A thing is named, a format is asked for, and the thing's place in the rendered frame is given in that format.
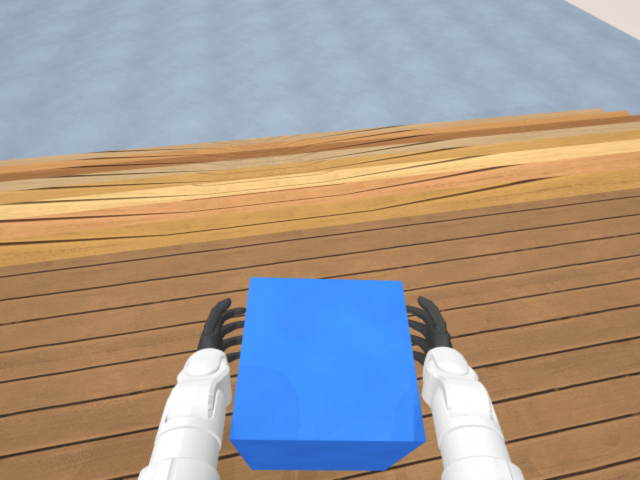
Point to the right robot hand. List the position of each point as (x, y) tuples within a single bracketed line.
[(434, 330)]

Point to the carton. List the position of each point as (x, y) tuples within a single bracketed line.
[(326, 377)]

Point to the right robot forearm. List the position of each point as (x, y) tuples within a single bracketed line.
[(468, 433)]

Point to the left robot forearm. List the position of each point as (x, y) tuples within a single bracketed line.
[(190, 433)]

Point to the left robot hand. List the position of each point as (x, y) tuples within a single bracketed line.
[(213, 333)]

